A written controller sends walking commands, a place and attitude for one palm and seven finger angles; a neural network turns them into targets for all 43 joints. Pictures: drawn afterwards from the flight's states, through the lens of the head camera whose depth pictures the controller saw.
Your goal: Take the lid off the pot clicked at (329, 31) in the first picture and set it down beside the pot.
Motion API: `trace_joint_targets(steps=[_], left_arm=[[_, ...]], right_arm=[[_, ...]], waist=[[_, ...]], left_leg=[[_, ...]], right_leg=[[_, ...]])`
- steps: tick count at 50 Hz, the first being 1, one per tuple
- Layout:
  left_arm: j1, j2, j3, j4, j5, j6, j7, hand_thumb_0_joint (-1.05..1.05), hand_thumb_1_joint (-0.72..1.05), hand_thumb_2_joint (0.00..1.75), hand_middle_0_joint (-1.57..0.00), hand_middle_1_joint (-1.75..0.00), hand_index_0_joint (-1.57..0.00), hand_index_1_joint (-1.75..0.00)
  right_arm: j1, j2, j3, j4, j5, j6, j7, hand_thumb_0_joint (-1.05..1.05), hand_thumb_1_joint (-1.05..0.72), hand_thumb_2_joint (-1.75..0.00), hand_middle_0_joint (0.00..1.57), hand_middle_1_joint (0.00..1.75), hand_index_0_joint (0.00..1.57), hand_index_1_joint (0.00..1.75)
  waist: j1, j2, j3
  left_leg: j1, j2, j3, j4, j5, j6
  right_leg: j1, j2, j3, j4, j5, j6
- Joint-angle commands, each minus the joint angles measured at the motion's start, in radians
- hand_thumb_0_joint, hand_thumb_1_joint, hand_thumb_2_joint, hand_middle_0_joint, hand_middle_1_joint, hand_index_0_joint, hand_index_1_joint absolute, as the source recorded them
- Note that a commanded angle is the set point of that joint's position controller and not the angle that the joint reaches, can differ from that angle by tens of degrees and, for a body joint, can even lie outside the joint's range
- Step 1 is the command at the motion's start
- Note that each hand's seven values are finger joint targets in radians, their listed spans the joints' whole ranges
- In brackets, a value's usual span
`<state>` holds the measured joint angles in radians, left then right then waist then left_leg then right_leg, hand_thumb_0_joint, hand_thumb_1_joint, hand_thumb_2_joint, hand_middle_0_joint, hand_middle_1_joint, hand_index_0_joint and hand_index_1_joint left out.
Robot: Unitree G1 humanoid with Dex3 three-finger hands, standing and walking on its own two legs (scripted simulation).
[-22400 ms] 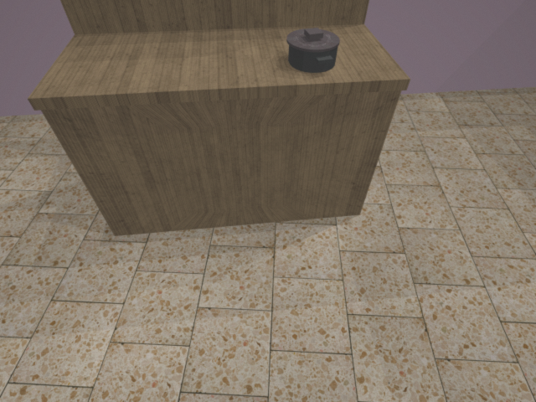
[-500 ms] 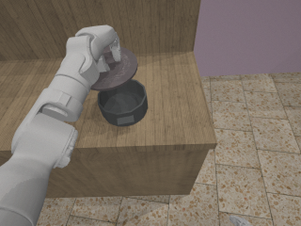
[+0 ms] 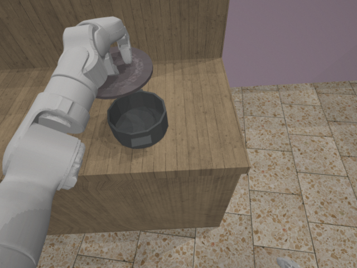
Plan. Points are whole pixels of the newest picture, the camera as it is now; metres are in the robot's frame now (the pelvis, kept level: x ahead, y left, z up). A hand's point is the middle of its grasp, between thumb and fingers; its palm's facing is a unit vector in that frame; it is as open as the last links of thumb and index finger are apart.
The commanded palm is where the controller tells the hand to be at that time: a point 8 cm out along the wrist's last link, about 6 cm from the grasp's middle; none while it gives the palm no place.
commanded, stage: move the lid sideways beside the pot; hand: left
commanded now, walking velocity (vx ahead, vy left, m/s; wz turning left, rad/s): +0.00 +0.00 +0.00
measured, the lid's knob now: (112, 63) +0.52 +0.14 +0.18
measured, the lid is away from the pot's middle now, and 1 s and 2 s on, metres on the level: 0.03 0.12 0.25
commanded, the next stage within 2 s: none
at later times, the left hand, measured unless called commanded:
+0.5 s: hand (84, 62) +0.49 +0.19 +0.21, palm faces -0.28 -0.06 -0.96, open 7.0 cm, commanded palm +0.47 +0.19 +0.29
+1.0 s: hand (60, 66) +0.47 +0.23 +0.21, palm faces -0.28 -0.08 -0.96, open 6.9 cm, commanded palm +0.47 +0.23 +0.29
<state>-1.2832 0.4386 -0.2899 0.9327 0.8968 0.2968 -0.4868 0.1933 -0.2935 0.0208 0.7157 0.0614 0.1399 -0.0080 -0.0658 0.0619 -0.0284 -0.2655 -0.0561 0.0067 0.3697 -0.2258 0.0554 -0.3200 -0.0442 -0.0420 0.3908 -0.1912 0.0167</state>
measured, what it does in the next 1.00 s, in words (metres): stands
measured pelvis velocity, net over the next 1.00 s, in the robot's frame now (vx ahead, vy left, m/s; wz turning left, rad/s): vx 0.00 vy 0.01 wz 0.01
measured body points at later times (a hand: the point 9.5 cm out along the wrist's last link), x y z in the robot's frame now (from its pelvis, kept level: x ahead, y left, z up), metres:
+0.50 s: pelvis +0.00 +0.01 +0.00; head +0.05 -0.01 +0.45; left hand +0.50 +0.19 +0.26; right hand +0.11 -0.24 -0.14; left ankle -0.03 +0.09 -0.74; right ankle +0.00 -0.13 -0.74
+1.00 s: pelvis +0.00 +0.01 +0.00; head +0.04 -0.01 +0.45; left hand +0.48 +0.23 +0.27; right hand +0.11 -0.25 -0.13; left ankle -0.03 +0.09 -0.74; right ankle +0.00 -0.13 -0.74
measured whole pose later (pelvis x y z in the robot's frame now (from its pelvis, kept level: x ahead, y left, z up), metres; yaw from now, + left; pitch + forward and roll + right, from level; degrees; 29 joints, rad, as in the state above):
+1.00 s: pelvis +0.00 +0.01 +0.00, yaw +1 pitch +6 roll +0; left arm -1.22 0.62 -0.22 0.90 0.90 0.17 -0.52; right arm 0.19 -0.28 0.04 0.70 0.08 0.16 -0.01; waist -0.05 0.05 -0.01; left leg -0.27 -0.06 -0.01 0.39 -0.23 0.06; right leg -0.30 -0.05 -0.05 0.38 -0.18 0.02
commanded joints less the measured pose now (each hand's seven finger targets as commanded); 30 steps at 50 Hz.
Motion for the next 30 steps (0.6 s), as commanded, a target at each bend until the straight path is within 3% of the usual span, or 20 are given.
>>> trace_joint_targets(steps=[1, 2, 4, 5, 6, 8, 9, 10, 13, 15, 17, 18, 20, 21, 22, 24, 25, 28, 29, 30], left_arm=[[-0.728, 0.291, 0.114, -0.327, 0.024, -0.031, 0.071, 0.00, 0.60, 1.03, -0.72, -1.01, -0.88, -1.07], [-0.714, 0.253, 0.079, -0.274, 0.025, -0.027, 0.067, 0.00, 0.60, 1.03, -0.72, -1.01, -0.88, -1.07], [-0.686, 0.253, 0.079, -0.253, 0.028, -0.034, 0.075, 0.00, 0.60, 1.03, -0.72, -1.01, -0.88, -1.07], [-0.655, 0.265, 0.093, -0.247, 0.021, -0.040, 0.084, 0.00, 0.60, 1.03, -0.72, -1.01, -0.88, -1.07], [-0.685, 0.346, 0.153, -0.279, 0.041, -0.049, 0.095, 0.00, 0.60, 1.03, -0.72, -1.01, -0.88, -1.07], [-0.674, 0.356, 0.160, -0.272, 0.047, -0.059, 0.102, 0.00, 0.60, 1.03, -0.72, -1.01, -0.88, -1.07], [-0.644, 0.340, 0.147, -0.241, 0.052, -0.055, 0.100, 0.00, 0.60, 1.03, -0.72, -1.01, -0.88, -1.07], [-0.628, 0.311, 0.116, -0.246, 0.044, -0.056, 0.100, 0.00, 0.60, 1.03, -0.72, -1.01, -0.88, -1.07], [-0.629, 0.343, 0.147, -0.290, 0.061, -0.053, 0.099, 0.00, 0.60, 1.03, -0.72, -1.01, -0.88, -1.07], [-0.592, 0.286, 0.101, -0.250, 0.040, -0.045, 0.084, 0.00, 0.60, 1.03, -0.72, -1.01, -0.88, -1.07], [-0.606, 0.308, 0.116, -0.212, 0.039, -0.039, 0.072, 0.00, 0.60, 1.03, -0.72, -1.01, -0.88, -1.07], [-0.623, 0.355, 0.150, -0.231, 0.038, -0.042, 0.068, 0.00, 0.60, 1.03, -0.72, -1.01, -0.88, -1.07], [-0.641, 0.345, 0.125, -0.305, 0.024, -0.060, 0.060, 0.00, 0.60, 1.03, -0.72, -1.01, -0.88, -1.07], [-0.676, 0.372, 0.144, -0.349, 0.034, -0.071, 0.060, 0.00, 0.60, 1.03, -0.72, -1.01, -0.88, -1.07], [-0.679, 0.334, 0.109, -0.359, 0.036, -0.077, 0.054, 0.00, 0.60, 1.03, -0.72, -1.01, -0.88, -1.07], [-0.634, 0.369, 0.142, -0.361, 0.040, -0.085, 0.053, 0.00, 0.60, 1.03, -0.72, -1.01, -0.88, -1.07], [-0.612, 0.370, 0.138, -0.387, 0.027, -0.090, 0.053, 0.00, 0.60, 1.03, -0.72, -1.01, -0.88, -1.07], [-0.589, 0.382, 0.151, -0.303, 0.027, -0.089, 0.046, 0.00, 0.60, 1.03, -0.72, -1.01, -0.88, -1.07], [-0.590, 0.383, 0.153, -0.308, 0.025, -0.089, 0.045, 0.00, 0.60, 1.03, -0.72, -1.01, -0.88, -1.07], [-0.576, 0.348, 0.123, -0.343, 0.015, -0.087, 0.046, 0.00, 0.60, 1.03, -0.72, -1.01, -0.88, -1.07]], right_arm=[[-0.031, -0.109, -0.036, -0.123, 0.003, -0.050, -0.012, 0.00, -0.90, -0.90, 0.20, 0.30, 0.20, 0.30], [-0.035, -0.109, -0.034, -0.115, 0.005, -0.050, -0.013, 0.00, -0.90, -0.90, 0.20, 0.30, 0.20, 0.30], [-0.015, -0.111, -0.033, -0.105, 0.010, -0.046, -0.016, 0.00, -0.90, -0.90, 0.20, 0.30, 0.20, 0.30], [-0.017, -0.121, -0.035, -0.108, 0.011, -0.043, -0.016, 0.00, -0.90, -0.90, 0.20, 0.30, 0.20, 0.30], [-0.013, -0.119, -0.031, -0.106, 0.004, -0.043, -0.016, 0.00, -0.90, -0.90, 0.20, 0.30, 0.20, 0.30], [-0.024, -0.113, -0.028, -0.116, 0.002, -0.042, -0.019, 0.00, -0.90, -0.90, 0.20, 0.30, 0.20, 0.30], [-0.033, -0.109, -0.027, -0.120, 0.004, -0.040, -0.019, 0.00, -0.90, -0.90, 0.20, 0.30, 0.20, 0.30], [-0.033, -0.116, -0.029, -0.120, 0.011, -0.034, -0.015, 0.00, -0.90, -0.90, 0.20, 0.30, 0.20, 0.30], [-0.037, -0.114, -0.033, -0.127, 0.003, -0.037, -0.004, 0.00, -0.90, -0.90, 0.20, 0.30, 0.20, 0.30], [-0.038, -0.120, -0.035, -0.126, 0.011, -0.029, -0.004, 0.00, -0.90, -0.90, 0.20, 0.30, 0.20, 0.30], [-0.033, -0.121, -0.033, -0.117, 0.011, -0.025, -0.006, 0.00, -0.90, -0.90, 0.20, 0.30, 0.20, 0.30], [-0.028, -0.125, -0.034, -0.116, 0.011, -0.023, -0.008, 0.00, -0.90, -0.90, 0.20, 0.30, 0.20, 0.30], [-0.047, -0.126, -0.035, -0.140, 0.015, -0.024, -0.010, 0.00, -0.90, -0.90, 0.20, 0.30, 0.20, 0.30], [-0.034, -0.121, -0.037, -0.135, 0.008, -0.030, -0.010, 0.00, -0.90, -0.90, 0.20, 0.30, 0.20, 0.30], [-0.036, -0.118, -0.040, -0.133, 0.008, -0.031, -0.009, 0.00, -0.90, -0.90, 0.20, 0.30, 0.20, 0.30], [-0.025, -0.121, -0.043, -0.133, 0.006, -0.031, -0.005, 0.00, -0.90, -0.90, 0.20, 0.30, 0.20, 0.30], [-0.027, -0.129, -0.044, -0.141, 0.011, -0.029, -0.002, 0.00, -0.90, -0.90, 0.20, 0.30, 0.20, 0.30], [-0.020, -0.125, -0.036, -0.124, 0.014, -0.020, -0.003, 0.00, -0.90, -0.90, 0.20, 0.30, 0.20, 0.30], [-0.025, -0.125, -0.037, -0.126, 0.015, -0.019, -0.001, 0.00, -0.90, -0.90, 0.20, 0.30, 0.20, 0.30], [-0.036, -0.130, -0.039, -0.137, 0.018, -0.018, 0.002, 0.00, -0.90, -0.90, 0.20, 0.30, 0.20, 0.30]], waist=[[-0.005, -0.076, -0.566], [-0.013, -0.065, -0.519], [-0.014, -0.096, -0.463], [-0.009, -0.070, -0.465], [0.002, -0.080, -0.502], [0.010, -0.068, -0.529], [0.011, -0.075, -0.513], [0.005, -0.030, -0.504], [0.017, -0.024, -0.549], [0.000, -0.030, -0.504], [-0.006, -0.090, -0.480], [-0.003, -0.110, -0.489], [-0.006, -0.064, -0.533], [-0.001, -0.058, -0.561], [-0.010, -0.028, -0.553], [-0.001, -0.025, -0.553], [0.002, 0.018, -0.553], [0.001, -0.045, -0.478], [0.002, -0.043, -0.470], [0.000, 0.005, -0.482]], left_leg=[[0.260, -0.004, -0.055, 0.036, 0.472, 0.003], [0.242, -0.005, -0.048, 0.033, 0.447, 0.005], [0.222, 0.004, -0.045, 0.021, 0.429, 0.002], [0.221, 0.004, -0.043, 0.025, 0.449, -0.001], [0.223, 0.005, -0.049, 0.020, 0.443, -0.006], [0.217, 0.002, -0.044, 0.022, 0.459, -0.001], [0.208, 0.003, -0.040, 0.021, 0.456, 0.001], [0.220, 0.008, -0.046, 0.026, 0.505, -0.011], [0.268, 0.015, -0.060, 0.040, 0.565, -0.016], [0.259, 0.015, -0.059, 0.044, 0.577, -0.019], [0.221, 0.010, -0.048, 0.036, 0.482, -0.004], [0.216, 0.010, -0.044, 0.032, 0.460, 0.003], [0.251, 0.008, -0.054, 0.041, 0.515, 0.001], [0.277, 0.009, -0.064, 0.045, 0.546, -0.003], [0.310, 0.013, -0.067, 0.053, 0.587, -0.007], [0.327, 0.017, -0.076, 0.060, 0.623, -0.013], [0.345, 0.020, -0.085, 0.064, 0.678, -0.022], [0.267, 0.014, -0.069, 0.045, 0.546, -0.013], [0.265, 0.014, -0.068, 0.044, 0.547, -0.012], [0.294, 0.013, -0.072, 0.055, 0.602, -0.018]], right_leg=[[0.230, 0.044, 0.014, 0.019, 0.439, -0.059], [0.203, 0.045, 0.010, 0.014, 0.424, -0.060], [0.175, 0.048, -0.001, 0.006, 0.388, -0.060], [0.176, 0.045, 0.001, 0.004, 0.395, -0.063], [0.205, 0.046, 0.005, 0.014, 0.401, -0.063], [0.230, 0.040, 0.011, 0.022, 0.425, -0.066], [0.226, 0.040, 0.012, 0.020, 0.419, -0.065], [0.201, 0.039, 0.006, 0.021, 0.417, -0.068], [0.194, 0.043, 0.008, 0.025, 0.417, -0.066], [0.162, 0.044, 0.001, 0.016, 0.404, -0.066], [0.170, 0.045, 0.002, 0.010, 0.382, -0.061], [0.189, 0.044, 0.004, 0.011, 0.395, -0.060], [0.195, 0.040, 0.006, 0.015, 0.412, -0.062], [0.200, 0.044, 0.007, 0.017, 0.420, -0.059], [0.168, 0.046, 0.004, 0.015, 0.413, -0.059], [0.162, 0.052, 0.001, 0.012, 0.401, -0.060], [0.149, 0.052, -0.001, 0.013, 0.406, -0.065], [0.154, 0.050, -0.008, 0.006, 0.367, -0.063], [0.152, 0.050, -0.010, 0.009, 0.369, -0.065], [0.134, 0.049, -0.008, 0.008, 0.376, -0.068]])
